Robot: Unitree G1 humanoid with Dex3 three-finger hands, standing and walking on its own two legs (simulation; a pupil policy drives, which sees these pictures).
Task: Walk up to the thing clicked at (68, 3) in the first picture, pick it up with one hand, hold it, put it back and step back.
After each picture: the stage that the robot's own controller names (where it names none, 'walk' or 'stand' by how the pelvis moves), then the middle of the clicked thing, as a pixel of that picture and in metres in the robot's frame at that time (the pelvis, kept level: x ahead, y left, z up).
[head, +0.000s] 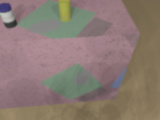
stand; (64, 9) +0.83 +0.11 +0.02
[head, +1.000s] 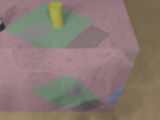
walk; (56, 15) +0.73 +0.16 +0.04
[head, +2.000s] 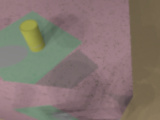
rise first; (33, 36) +0.52 +0.22 +0.05
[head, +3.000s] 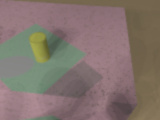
stand; (40, 47) +0.51 +0.19 +0.03
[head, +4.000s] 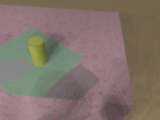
stand; (38, 51) +0.51 +0.19 +0.02
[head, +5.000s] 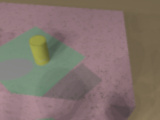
stand; (40, 50) +0.51 +0.19 +0.02
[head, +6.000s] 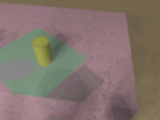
stand; (43, 51) +0.51 +0.18 +0.02
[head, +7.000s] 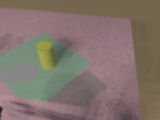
rise first; (46, 55) +0.50 +0.18 +0.02
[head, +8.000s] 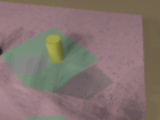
go down; (55, 49) +0.52 +0.17 +0.03
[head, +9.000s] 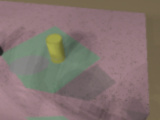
go down; (56, 49) +0.52 +0.16 +0.03
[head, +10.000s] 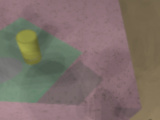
go down; (29, 48) +0.48 +0.16 +0.05
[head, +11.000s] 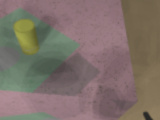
close in; (27, 37) +0.51 +0.16 +0.06
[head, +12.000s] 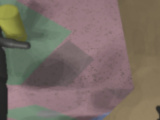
close; (12, 26) +0.52 +0.18 +0.09
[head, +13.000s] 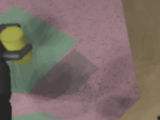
lift; (17, 46) +0.45 +0.19 +0.08
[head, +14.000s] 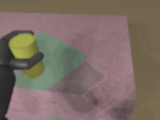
lift; (28, 57) +0.34 +0.16 +0.20
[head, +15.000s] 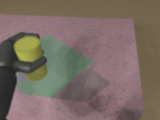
hold; (32, 59) +0.33 +0.16 +0.19
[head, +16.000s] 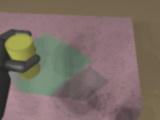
hold; (24, 57) +0.33 +0.17 +0.20
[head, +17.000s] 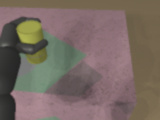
crouch; (33, 43) +0.40 +0.15 +0.19
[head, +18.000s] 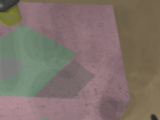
lower; (4, 2) +0.50 +0.19 +0.25
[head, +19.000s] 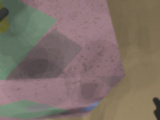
lower; out of the picture +0.55 +0.18 +0.10
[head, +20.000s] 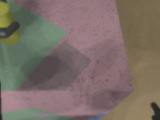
lower; (4, 24) +0.52 +0.19 +0.09
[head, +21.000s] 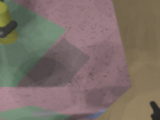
lower; (1, 24) +0.52 +0.19 +0.09
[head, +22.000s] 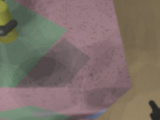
lower; (1, 22) +0.52 +0.19 +0.09
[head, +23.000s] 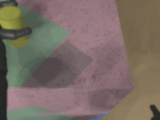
open; (14, 27) +0.51 +0.17 +0.08
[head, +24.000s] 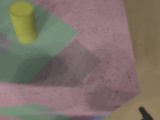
sink last; (24, 23) +0.51 +0.15 +0.09
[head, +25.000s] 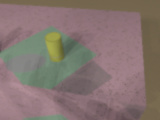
sink last; (55, 47) +0.52 +0.16 +0.06
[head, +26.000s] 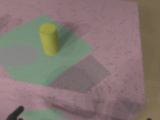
stand; (49, 39) +0.51 +0.15 +0.06
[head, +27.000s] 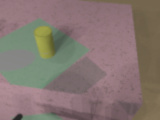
stand; (45, 42) +0.51 +0.16 +0.07
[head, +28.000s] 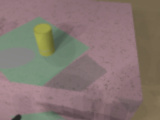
stand; (45, 40) +0.52 +0.16 +0.08
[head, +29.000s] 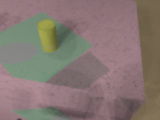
stand; (48, 36) +0.52 +0.16 +0.07
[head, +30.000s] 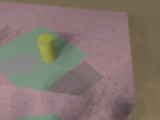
stand; (47, 48) +0.53 +0.17 +0.02
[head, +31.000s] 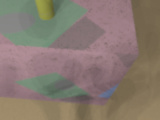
walk; (44, 3) +0.64 +0.16 +0.05
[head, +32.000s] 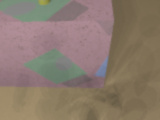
walk; out of the picture +0.87 +0.24 +0.04
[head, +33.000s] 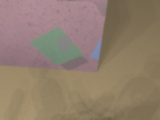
stand; out of the picture +1.16 +0.22 +0.04
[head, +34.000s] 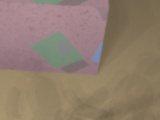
stand; out of the picture +1.13 +0.20 +0.02
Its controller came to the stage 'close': yes
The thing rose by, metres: 0.22
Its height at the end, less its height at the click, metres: +0.00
